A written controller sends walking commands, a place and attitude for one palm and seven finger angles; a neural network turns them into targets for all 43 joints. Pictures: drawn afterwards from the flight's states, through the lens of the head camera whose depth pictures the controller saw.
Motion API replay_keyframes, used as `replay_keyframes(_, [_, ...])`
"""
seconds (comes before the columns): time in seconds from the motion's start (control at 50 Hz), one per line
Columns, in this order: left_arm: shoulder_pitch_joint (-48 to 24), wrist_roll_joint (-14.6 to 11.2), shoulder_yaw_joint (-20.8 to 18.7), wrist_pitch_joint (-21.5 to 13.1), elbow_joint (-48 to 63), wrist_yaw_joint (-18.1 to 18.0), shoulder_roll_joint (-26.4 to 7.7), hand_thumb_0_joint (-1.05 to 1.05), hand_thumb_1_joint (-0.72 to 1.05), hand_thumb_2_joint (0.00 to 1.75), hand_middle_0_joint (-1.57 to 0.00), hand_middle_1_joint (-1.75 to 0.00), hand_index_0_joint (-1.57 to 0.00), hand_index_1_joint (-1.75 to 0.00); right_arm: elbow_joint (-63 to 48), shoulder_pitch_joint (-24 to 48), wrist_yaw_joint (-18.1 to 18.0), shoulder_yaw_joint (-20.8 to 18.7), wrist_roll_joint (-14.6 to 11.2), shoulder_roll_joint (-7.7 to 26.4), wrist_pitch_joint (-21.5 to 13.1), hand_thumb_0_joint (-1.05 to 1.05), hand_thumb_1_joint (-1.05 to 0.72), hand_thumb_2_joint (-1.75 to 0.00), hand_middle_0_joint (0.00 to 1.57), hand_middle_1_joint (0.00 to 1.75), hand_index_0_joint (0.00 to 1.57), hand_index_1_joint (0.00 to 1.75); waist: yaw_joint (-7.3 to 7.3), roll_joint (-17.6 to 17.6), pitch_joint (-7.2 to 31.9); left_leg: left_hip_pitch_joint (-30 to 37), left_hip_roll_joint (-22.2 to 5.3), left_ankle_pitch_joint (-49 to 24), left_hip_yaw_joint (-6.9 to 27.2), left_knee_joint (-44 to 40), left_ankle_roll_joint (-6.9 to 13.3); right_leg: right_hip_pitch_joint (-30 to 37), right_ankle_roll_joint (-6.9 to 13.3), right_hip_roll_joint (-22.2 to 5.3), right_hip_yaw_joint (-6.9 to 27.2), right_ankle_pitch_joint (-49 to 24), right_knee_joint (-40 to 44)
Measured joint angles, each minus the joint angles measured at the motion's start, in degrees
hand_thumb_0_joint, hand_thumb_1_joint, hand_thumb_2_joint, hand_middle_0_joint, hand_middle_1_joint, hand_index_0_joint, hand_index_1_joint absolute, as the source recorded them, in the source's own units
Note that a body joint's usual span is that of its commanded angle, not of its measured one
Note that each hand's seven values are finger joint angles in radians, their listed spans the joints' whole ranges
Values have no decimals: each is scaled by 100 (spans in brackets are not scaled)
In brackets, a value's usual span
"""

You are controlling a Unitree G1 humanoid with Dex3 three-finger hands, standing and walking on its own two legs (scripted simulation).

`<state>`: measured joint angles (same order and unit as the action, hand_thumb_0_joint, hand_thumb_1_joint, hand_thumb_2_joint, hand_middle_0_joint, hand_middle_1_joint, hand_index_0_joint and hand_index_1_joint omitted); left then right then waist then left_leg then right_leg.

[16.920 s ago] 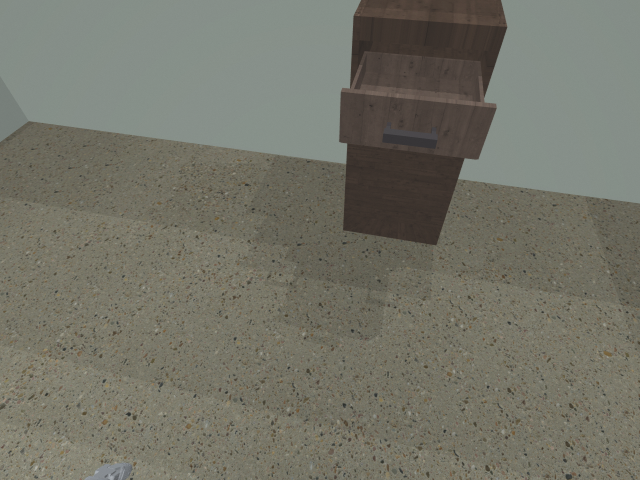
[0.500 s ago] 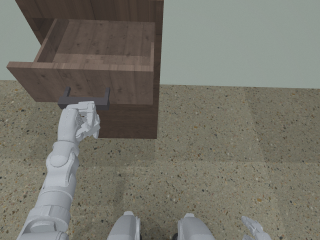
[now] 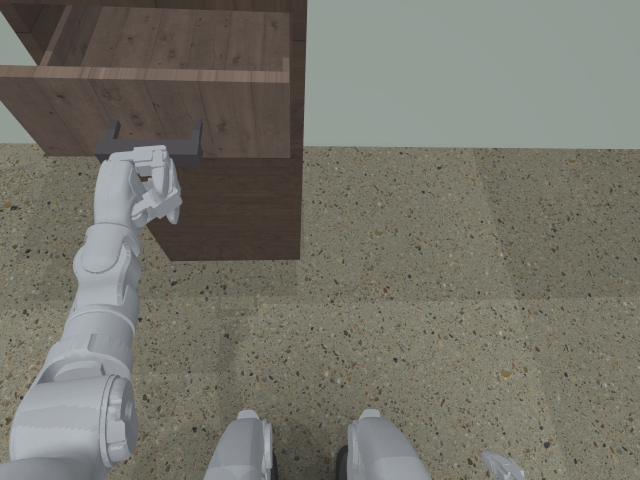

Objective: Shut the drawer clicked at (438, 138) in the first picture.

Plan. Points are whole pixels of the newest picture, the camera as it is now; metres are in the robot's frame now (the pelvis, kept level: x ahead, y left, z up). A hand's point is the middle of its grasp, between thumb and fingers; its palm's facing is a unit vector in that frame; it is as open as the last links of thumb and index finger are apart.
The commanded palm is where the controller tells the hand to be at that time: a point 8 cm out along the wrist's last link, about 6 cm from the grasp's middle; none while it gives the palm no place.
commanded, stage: push the drawer shut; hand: left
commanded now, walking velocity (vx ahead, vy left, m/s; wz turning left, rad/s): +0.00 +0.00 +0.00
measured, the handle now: (153, 140) +0.53 +0.21 +0.05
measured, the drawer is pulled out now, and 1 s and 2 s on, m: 0.13 0.02 0.00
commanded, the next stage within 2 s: pull the fist back off the drawer in 1.54 s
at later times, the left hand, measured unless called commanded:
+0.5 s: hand (181, 155) +0.51 +0.17 +0.04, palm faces -0.01 -1.00 -0.03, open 2.9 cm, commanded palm +0.50 +0.21 +0.05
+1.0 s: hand (188, 122) +0.57 +0.17 +0.05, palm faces +0.01 -1.00 -0.03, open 3.1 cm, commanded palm +0.56 +0.20 +0.05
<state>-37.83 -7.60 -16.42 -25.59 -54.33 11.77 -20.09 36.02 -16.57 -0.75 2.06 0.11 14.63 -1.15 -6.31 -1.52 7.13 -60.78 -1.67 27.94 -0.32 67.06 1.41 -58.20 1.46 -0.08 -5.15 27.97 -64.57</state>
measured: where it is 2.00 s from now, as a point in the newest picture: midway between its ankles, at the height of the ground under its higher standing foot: outside the picture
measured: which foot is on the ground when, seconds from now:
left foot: down 0.00-1.00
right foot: down 0.00-1.00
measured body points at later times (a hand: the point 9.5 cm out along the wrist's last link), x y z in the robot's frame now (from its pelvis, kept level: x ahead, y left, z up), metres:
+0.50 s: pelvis +0.00 +0.00 -0.01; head +0.15 +0.02 +0.42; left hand +0.51 +0.22 +0.05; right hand +0.02 -0.26 -0.12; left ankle +0.03 +0.10 -0.64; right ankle +0.02 -0.11 -0.64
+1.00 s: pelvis +0.00 +0.00 -0.02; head +0.18 +0.03 +0.40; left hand +0.56 +0.22 +0.05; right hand -0.02 -0.25 -0.12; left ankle +0.03 +0.10 -0.64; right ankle +0.02 -0.11 -0.64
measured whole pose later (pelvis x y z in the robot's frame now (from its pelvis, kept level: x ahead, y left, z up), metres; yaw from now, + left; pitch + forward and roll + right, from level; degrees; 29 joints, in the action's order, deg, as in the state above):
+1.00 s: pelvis +0.00 +0.00 -0.02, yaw -2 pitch +28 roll -5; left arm -61.7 -0.3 -23.5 -22.3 -71.7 9.3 -33.0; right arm 36.4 -20.9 1.1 3.9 3.0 15.0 3.3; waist -13.7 -2.7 6.2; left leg -70.8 -3.1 28.8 0.9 71.0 1.6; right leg -67.1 1.4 1.5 -6.1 27.4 -66.0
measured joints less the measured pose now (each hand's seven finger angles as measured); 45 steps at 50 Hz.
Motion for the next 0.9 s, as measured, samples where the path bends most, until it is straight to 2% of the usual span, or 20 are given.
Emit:
replay_keyframes(0.36, [-858,229,-413,15,-761,-29,-424,-4,80,92,-140,-160,-140,-160,26,-260,90,27,91,23,266,1,-91,-89,20,30,20,30,-265,-31,-14,-309,-77,41,-17,109,11,-309,-7,78,26,-23,-43])
replay_keyframes(0.9, [-2108,632,-660,250,-1568,-251,-1087,0,82,93,-140,-160,-140,-160,34,-396,180,140,258,25,437,1,-91,-89,20,30,20,30,-639,-108,-75,-857,-128,77,92,327,22,-771,-13,136,-68,-47,-119])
